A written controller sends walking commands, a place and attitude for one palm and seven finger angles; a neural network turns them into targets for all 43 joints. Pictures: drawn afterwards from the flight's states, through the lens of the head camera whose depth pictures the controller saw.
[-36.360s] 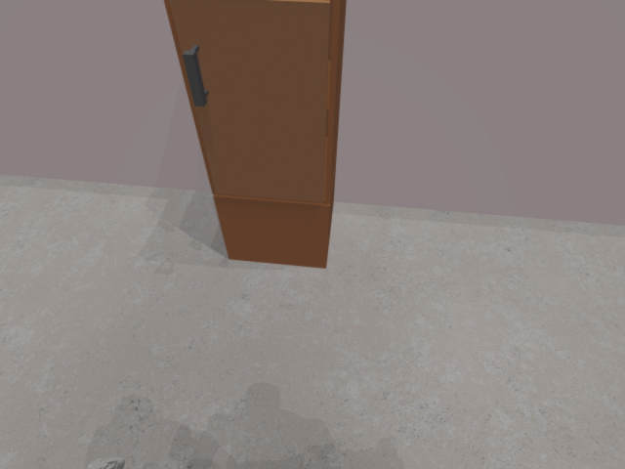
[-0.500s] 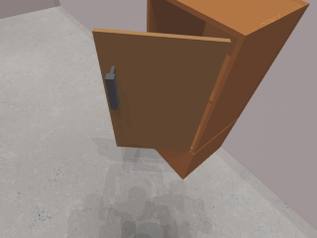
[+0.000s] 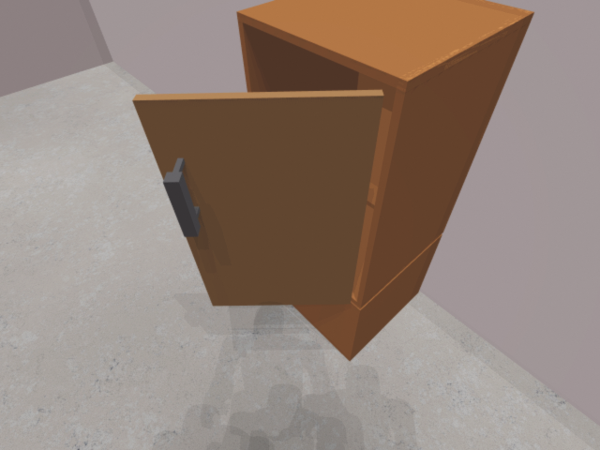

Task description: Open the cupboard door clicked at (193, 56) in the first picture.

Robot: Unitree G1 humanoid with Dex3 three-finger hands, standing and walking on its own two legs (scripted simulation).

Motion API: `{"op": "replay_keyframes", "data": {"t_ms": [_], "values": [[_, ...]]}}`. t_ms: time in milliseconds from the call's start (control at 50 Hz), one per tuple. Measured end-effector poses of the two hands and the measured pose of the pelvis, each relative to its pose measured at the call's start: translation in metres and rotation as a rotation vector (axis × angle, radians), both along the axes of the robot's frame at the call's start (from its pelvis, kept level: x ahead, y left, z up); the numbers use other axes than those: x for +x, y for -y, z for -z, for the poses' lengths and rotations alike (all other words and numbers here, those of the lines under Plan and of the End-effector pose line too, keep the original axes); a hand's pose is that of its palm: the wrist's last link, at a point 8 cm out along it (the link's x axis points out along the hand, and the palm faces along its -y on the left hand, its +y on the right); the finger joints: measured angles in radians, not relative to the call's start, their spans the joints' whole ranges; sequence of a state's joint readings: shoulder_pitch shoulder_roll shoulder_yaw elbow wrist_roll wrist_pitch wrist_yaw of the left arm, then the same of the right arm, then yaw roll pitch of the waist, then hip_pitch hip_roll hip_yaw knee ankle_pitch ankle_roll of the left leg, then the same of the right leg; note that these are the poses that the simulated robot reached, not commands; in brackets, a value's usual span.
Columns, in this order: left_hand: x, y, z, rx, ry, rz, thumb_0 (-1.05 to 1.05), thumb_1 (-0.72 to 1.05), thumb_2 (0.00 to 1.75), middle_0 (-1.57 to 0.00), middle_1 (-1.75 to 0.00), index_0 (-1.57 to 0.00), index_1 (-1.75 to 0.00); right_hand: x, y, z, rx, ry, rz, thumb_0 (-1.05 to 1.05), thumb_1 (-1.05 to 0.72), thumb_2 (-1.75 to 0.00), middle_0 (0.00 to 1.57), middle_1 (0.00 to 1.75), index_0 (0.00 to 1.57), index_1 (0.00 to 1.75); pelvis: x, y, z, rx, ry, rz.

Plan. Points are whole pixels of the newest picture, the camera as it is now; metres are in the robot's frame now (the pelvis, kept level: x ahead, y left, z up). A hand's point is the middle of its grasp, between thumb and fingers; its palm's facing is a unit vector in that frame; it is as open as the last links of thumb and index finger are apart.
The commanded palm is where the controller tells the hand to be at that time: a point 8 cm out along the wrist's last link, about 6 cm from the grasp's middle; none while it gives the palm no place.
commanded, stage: come to a stop and stand still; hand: left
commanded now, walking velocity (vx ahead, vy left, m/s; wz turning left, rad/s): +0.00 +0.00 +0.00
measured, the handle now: (186, 197) +0.51 +0.22 +0.04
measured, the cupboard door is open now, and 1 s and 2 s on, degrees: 48 48 48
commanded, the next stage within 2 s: look again from close up in 0.50 s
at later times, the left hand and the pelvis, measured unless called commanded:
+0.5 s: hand out of the picture +0.03 +0.18 -0.17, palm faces +0.01 -0.98 -0.22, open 7.3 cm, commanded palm none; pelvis +0.03 +0.00 +0.00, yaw +0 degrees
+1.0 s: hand out of the picture +0.05 +0.21 -0.17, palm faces +0.00 -0.97 -0.24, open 7.3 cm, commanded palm none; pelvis +0.03 +0.01 +0.01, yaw +0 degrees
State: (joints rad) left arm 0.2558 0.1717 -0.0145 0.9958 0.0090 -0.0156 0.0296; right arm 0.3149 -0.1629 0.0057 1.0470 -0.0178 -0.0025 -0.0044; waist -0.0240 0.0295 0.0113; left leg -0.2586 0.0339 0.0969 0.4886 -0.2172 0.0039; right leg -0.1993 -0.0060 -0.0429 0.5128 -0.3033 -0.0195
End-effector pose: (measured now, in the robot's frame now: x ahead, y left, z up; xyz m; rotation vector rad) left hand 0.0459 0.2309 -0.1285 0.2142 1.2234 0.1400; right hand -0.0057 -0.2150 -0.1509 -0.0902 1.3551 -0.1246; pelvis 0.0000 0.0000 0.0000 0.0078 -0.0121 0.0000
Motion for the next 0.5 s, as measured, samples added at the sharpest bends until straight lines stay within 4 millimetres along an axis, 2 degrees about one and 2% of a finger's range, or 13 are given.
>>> {"op": "replay_keyframes", "data": {"t_ms": [120,280,500], "values": [[-0.011,0.004,0.004,-0.009,-0.059,-0.016,0.00,0.91,0.90,-0.21,-0.30,-0.20,-0.30,0.012,0.007,-0.003,-0.016,-0.011,-0.010,0.01,-0.91,-0.90,0.20,0.30,0.20,0.30,0.008,0.003,-0.002,0.002,-0.004,0.004],[-0.022,0.006,0.009,-0.024,-0.117,-0.037,0.00,0.91,0.90,-0.21,-0.30,-0.20,-0.30,0.042,0.020,-0.010,-0.057,0.019,-0.030,0.01,-0.91,-0.90,0.20,0.30,0.20,0.30,0.018,0.006,-0.003,0.001,-0.001,0.006],[-0.020,-0.001,0.011,-0.023,-0.119,-0.051,0.00,0.91,0.90,-0.21,-0.30,-0.20,-0.30,0.080,0.028,-0.019,-0.095,0.084,-0.061,0.01,-0.91,-0.90,0.20,0.30,0.20,0.30,0.025,0.005,-0.005,-0.001,0.005,0.002]]}}
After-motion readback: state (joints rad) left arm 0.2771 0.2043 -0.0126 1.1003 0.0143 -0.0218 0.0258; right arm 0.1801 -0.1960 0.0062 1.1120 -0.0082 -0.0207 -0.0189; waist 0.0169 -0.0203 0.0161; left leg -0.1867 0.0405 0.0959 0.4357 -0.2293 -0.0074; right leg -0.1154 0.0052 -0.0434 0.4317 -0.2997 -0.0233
